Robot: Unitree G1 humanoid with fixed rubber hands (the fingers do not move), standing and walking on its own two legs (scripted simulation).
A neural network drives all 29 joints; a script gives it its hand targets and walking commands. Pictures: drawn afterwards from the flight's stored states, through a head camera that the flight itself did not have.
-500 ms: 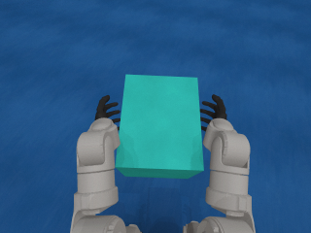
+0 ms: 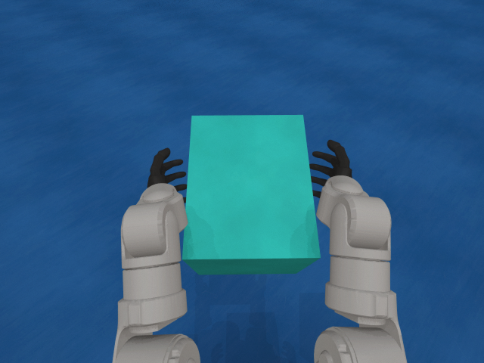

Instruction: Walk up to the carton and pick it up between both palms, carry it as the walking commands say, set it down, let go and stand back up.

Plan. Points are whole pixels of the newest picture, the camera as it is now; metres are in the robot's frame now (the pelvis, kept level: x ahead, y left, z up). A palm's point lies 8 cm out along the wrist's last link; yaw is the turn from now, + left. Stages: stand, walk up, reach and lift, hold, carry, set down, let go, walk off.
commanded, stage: carry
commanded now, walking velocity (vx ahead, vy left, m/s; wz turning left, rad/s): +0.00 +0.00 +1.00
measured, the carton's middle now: (247, 200) +0.39 -0.02 +0.05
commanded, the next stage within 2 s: none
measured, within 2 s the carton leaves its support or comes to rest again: neither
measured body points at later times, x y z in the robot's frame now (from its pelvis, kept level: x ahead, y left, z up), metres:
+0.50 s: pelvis -0.08 +0.01 +0.01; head -0.05 +0.01 +0.46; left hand +0.17 +0.28 +0.12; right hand +0.30 +0.04 +0.12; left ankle -0.10 +0.13 -0.67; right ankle +0.01 -0.11 -0.71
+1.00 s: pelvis -0.17 -0.01 +0.01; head -0.13 +0.01 +0.46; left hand -0.08 +0.36 +0.12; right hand +0.14 +0.21 +0.11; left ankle -0.16 +0.13 -0.69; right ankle -0.05 -0.07 -0.71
